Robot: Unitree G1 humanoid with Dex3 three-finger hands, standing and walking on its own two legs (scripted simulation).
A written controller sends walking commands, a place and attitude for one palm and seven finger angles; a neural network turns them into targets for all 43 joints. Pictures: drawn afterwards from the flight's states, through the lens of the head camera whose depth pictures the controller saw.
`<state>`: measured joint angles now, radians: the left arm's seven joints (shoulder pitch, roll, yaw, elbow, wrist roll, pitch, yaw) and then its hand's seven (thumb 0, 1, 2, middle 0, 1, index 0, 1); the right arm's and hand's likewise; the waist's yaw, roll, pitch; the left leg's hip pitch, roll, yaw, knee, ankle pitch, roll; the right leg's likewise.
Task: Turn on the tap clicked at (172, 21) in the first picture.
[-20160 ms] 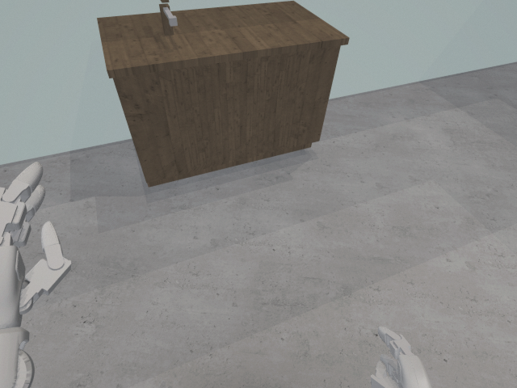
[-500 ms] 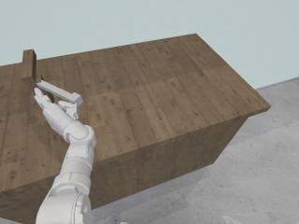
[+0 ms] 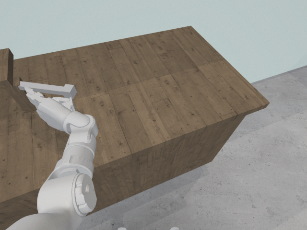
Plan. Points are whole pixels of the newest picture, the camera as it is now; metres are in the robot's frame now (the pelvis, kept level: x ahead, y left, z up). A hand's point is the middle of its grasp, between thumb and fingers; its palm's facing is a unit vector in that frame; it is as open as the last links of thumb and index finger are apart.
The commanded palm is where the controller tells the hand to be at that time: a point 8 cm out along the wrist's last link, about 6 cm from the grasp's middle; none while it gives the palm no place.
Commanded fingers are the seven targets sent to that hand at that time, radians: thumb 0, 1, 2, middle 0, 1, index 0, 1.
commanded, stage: push the lever round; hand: left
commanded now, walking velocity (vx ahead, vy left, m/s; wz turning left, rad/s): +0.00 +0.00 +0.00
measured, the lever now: (69, 91) +0.47 +0.22 +0.09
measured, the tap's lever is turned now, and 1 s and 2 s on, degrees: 59 86 86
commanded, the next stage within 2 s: lift the hand up off the lever in 0.62 s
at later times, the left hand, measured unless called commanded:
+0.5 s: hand (73, 94) +0.48 +0.21 +0.07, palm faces +0.85 -0.52 -0.12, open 7.9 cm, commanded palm +0.43 +0.22 +0.08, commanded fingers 0.00 0.90 0.90 -0.15 -0.15 -0.15 -0.15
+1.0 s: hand (77, 91) +0.49 +0.20 +0.07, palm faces +0.86 -0.50 -0.13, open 8.4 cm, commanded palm +0.44 +0.21 +0.09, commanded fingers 0.00 0.90 0.90 -0.15 -0.15 -0.15 -0.15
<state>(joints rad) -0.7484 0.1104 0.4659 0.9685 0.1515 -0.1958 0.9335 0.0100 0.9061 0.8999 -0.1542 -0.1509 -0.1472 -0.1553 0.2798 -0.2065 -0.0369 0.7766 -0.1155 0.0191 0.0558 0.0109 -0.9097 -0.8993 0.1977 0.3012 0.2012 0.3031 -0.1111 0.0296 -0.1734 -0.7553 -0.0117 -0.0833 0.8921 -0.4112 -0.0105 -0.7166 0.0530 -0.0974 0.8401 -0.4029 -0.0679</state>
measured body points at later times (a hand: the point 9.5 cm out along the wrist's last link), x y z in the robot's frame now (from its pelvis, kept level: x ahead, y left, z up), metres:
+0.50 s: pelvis +0.00 +0.00 +0.00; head +0.07 +0.01 +0.44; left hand +0.43 +0.24 +0.08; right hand +0.04 -0.25 -0.13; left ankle +0.01 +0.12 -0.69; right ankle +0.00 -0.08 -0.69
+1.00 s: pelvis -0.01 +0.00 +0.00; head +0.07 +0.01 +0.44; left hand +0.44 +0.23 +0.08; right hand -0.02 -0.25 -0.13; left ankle +0.01 +0.12 -0.69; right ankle +0.00 -0.08 -0.69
